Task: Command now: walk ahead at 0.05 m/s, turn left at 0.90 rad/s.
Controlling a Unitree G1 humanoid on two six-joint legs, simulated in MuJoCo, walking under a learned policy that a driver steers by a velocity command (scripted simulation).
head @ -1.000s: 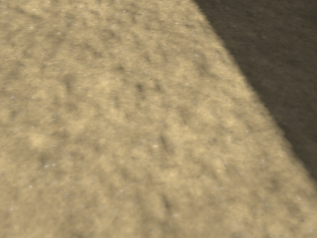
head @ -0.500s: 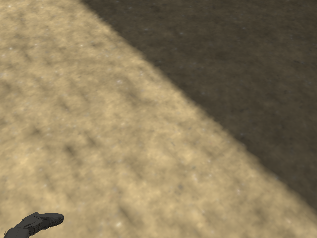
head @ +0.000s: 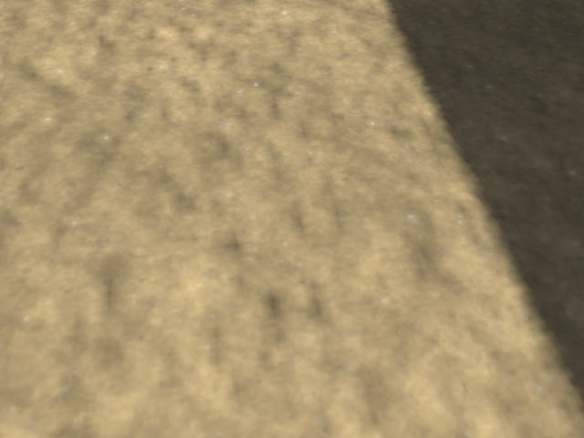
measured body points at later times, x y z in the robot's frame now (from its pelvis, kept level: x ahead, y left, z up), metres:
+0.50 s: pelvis +0.05 +0.00 -0.01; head +0.08 +0.00 +0.44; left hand +0.09 +0.32 -0.10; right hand +0.34 -0.18 -0.07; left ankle +0.04 +0.12 -0.73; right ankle +0.11 -0.11 -0.74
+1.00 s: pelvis +0.04 +0.02 +0.00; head +0.04 +0.03 +0.45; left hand +0.05 +0.31 -0.12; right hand +0.26 -0.15 -0.10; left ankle -0.03 +0.12 -0.73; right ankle +0.12 -0.11 -0.73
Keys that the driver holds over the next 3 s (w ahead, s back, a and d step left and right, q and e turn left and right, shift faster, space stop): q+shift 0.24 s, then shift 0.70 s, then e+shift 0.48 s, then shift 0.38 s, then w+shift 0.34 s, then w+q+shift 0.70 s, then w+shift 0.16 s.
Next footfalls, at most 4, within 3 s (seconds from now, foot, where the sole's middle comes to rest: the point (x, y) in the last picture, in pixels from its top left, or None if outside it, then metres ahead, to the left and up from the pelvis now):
0.04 left None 0.08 0.12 -0.77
0.46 right None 0.15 -0.09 -0.77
0.78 left None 0.00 0.14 -0.77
1.28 right None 0.12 -0.10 -0.77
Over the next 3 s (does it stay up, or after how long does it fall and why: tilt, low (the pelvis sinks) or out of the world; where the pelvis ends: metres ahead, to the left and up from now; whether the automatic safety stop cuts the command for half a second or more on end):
stays up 0.86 0.05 0.00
